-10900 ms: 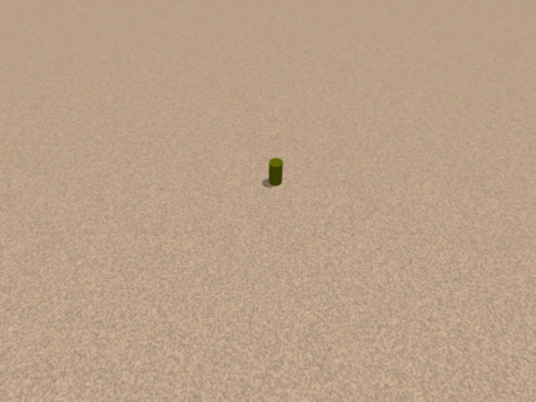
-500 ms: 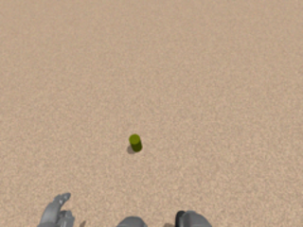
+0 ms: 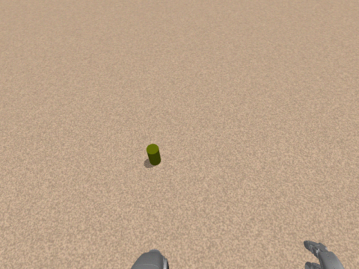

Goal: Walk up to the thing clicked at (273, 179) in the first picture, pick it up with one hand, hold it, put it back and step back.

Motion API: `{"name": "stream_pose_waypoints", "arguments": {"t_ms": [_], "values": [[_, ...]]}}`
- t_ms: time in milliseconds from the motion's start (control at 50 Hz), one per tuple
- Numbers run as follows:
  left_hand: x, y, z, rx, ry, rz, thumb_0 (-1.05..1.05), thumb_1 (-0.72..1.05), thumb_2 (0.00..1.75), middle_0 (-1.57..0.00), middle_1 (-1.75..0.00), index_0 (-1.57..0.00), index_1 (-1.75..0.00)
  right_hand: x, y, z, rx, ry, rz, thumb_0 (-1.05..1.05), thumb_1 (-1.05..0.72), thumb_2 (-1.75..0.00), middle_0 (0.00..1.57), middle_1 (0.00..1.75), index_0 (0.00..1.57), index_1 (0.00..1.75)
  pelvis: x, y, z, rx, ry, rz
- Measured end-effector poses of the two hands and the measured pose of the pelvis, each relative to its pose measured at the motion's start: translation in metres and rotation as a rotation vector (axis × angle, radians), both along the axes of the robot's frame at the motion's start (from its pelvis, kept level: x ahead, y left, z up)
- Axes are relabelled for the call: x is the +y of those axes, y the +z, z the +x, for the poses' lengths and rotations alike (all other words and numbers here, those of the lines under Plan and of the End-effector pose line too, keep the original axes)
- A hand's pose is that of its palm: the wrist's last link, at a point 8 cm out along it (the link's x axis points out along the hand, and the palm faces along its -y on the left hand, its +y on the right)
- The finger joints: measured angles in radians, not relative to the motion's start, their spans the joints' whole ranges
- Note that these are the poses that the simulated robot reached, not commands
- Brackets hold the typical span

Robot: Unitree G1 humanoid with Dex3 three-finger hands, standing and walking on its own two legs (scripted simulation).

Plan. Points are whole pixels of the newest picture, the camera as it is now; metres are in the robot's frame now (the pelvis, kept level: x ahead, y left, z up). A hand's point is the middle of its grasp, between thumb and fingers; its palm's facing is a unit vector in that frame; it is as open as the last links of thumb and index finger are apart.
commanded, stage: walk up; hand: left
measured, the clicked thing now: (153, 154) +0.77 +0.23 -0.68
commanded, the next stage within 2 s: stand in 1.30 s
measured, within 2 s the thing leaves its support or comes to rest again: neither
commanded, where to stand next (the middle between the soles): +0.44 +0.01 m, yaw +2 degrees
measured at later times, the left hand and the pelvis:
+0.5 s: hand out of the picture +0.04 +0.27 -0.13, palm faces +0.03 -0.94 -0.35, open 7.4 cm; pelvis -0.05 +0.00 +0.01, yaw +1 degrees
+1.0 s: hand out of the picture +0.07 +0.27 -0.14, palm faces +0.07 -0.94 -0.33, open 7.4 cm; pelvis -0.01 +0.01 +0.02, yaw +2 degrees
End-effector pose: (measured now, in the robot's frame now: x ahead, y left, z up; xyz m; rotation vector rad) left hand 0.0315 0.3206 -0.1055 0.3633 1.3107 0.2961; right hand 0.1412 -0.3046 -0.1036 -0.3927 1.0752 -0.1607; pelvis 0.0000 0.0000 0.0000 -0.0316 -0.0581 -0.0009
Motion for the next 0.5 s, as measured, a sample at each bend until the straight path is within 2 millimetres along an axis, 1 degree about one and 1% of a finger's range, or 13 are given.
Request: {"name": "stream_pose_waypoints", "arguments": {"t_ms": [20,60,120,160,220,280,320,400,460,500], "values": [[-0.005,0.003,-0.007,-0.004,-0.003,-0.004,0.01,0.91,0.9,-0.21,-0.3,-0.2,-0.3,-0.001,-0.003,-0.008,0.003,-0.01,0.011,0.0,-0.91,-0.9,0.2,0.3,0.21,0.3,-0.001,0.001,-0.005,-0.006,0.008,-0.014],[-0.013,0.008,-0.019,-0.017,-0.007,-0.011,0.01,0.91,0.9,-0.21,-0.3,-0.2,-0.3,-0.001,-0.005,-0.025,0.02,-0.03,0.031,0.0,-0.91,-0.9,0.2,0.3,0.21,0.3,-0.005,0.004,-0.012,-0.001,-0.006,0.014],[-0.018,0.016,-0.027,-0.038,-0.006,-0.012,0.01,0.91,0.9,-0.21,-0.3,-0.2,-0.3,-0.001,-0.004,-0.052,0.048,-0.053,0.054,0.0,-0.91,-0.9,0.2,0.3,0.21,0.3,-0.006,0.011,-0.02,0.006,-0.018,0.05],[-0.018,0.019,-0.026,-0.069,-0.007,-0.013,0.01,0.9,0.9,-0.21,-0.3,-0.2,-0.3,-0.003,-0.004,-0.07,0.068,-0.061,0.051,0.0,-0.91,-0.9,0.2,0.3,0.21,0.3,-0.005,0.012,-0.026,0.016,-0.004,0.05],[-0.015,0.02,-0.018,-0.129,-0.02,-0.018,0.01,0.9,0.9,-0.21,-0.3,-0.2,-0.3,-0.003,-0.006,-0.097,0.116,-0.055,0.033,0.0,-0.91,-0.9,0.2,0.3,0.21,0.3,-0.002,0.011,-0.035,0.027,0.021,0.039],[-0.006,0.015,-0.009,-0.188,-0.022,-0.031,0.01,0.9,0.9,-0.21,-0.3,-0.2,-0.3,-0.001,-0.006,-0.119,0.159,-0.049,0.006,0.01,-0.91,-0.9,0.2,0.3,0.2,0.3,0.004,0.007,-0.043,0.025,0.055,0.036],[-0.003,0.012,-0.006,-0.204,-0.022,-0.041,0.01,0.9,0.9,-0.21,-0.3,-0.2,-0.3,0.005,-0.001,-0.132,0.164,-0.059,0.001,0.01,-0.91,-0.9,0.2,0.3,0.2,0.3,0.005,0.009,-0.047,0.006,0.038,0.073],[-0.005,0.011,-0.004,-0.195,-0.027,-0.07,0.01,0.91,0.9,-0.21,-0.3,-0.2,-0.3,0.007,0.011,-0.145,0.138,-0.075,0.002,0.01,-0.91,-0.9,0.2,0.3,0.21,0.3,0.004,0.015,-0.048,0.007,0.04,0.045],[-0.009,0.011,-0.001,-0.195,-0.046,-0.077,0.01,0.91,0.9,-0.21,-0.3,-0.2,-0.3,0.002,0.015,-0.145,0.116,-0.082,-0.001,0.01,-0.91,-0.9,0.2,0.3,0.21,0.3,0.0,0.017,-0.049,0.007,0.023,0.039],[-0.012,0.01,0.0,-0.194,-0.053,-0.07,0.01,0.91,0.9,-0.21,-0.3,-0.2,-0.3,-0.004,0.013,-0.142,0.107,-0.086,0.002,0.01,-0.91,-0.9,0.2,0.3,0.21,0.3,-0.004,0.014,-0.049,0.005,0.017,0.037]]}}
